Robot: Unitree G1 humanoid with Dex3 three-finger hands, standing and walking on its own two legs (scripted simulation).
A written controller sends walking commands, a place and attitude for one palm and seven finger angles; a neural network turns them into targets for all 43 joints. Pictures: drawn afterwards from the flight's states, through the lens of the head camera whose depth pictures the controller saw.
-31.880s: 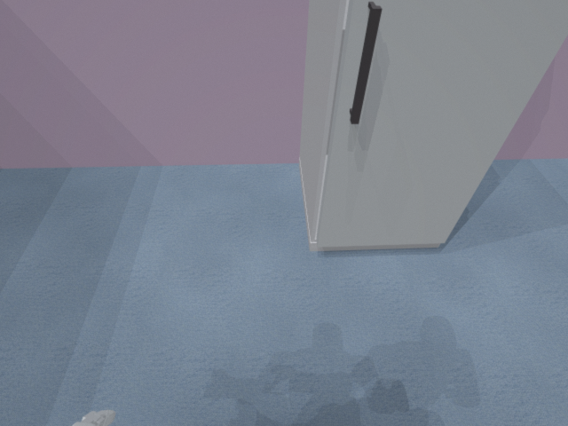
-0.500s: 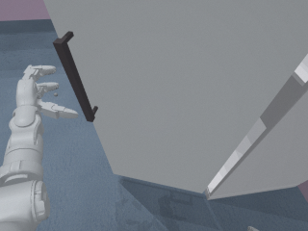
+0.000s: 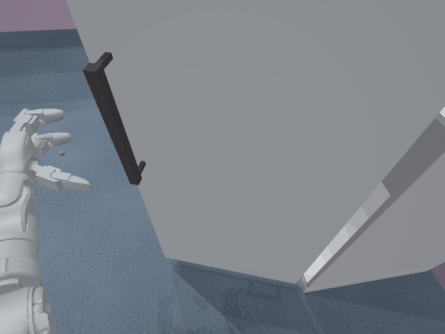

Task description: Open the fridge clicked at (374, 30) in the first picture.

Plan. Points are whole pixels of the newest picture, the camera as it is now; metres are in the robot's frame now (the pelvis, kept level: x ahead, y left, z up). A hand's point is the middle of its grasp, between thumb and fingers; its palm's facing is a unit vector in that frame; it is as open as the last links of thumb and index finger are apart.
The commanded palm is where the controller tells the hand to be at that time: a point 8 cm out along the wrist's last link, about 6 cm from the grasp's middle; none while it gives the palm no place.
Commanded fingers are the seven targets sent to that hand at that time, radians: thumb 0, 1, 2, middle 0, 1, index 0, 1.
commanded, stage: slip the hand off the handle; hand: left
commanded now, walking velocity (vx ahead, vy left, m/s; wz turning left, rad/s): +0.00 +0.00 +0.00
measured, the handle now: (123, 129) +0.46 +0.20 +0.11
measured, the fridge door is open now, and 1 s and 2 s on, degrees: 70 70 70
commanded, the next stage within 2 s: draw the hand back to the body in 0.88 s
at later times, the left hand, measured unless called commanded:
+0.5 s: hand (43, 203) +0.30 +0.29 +0.11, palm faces +0.31 -0.94 -0.17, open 14.7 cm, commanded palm +0.25 +0.32 +0.12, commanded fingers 0.00 -0.55 0.20 -0.25 -1.15 -0.25 -1.15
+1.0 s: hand (43, 204) +0.29 +0.28 +0.11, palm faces +0.31 -0.94 -0.17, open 14.6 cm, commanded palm +0.24 +0.32 +0.12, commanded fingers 0.00 -0.55 0.20 -0.25 -1.15 -0.25 -1.15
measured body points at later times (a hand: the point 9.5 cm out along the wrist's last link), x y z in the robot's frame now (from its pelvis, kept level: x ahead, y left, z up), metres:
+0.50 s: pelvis -0.02 +0.00 +0.00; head -0.02 -0.01 +0.45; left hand +0.28 +0.34 +0.12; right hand +0.17 -0.23 -0.07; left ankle -0.01 +0.12 -0.72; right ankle -0.01 -0.15 -0.72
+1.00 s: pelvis -0.02 -0.03 +0.00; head -0.01 -0.04 +0.45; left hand +0.27 +0.33 +0.13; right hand +0.13 -0.28 -0.09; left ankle -0.01 +0.12 -0.72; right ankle -0.01 -0.15 -0.72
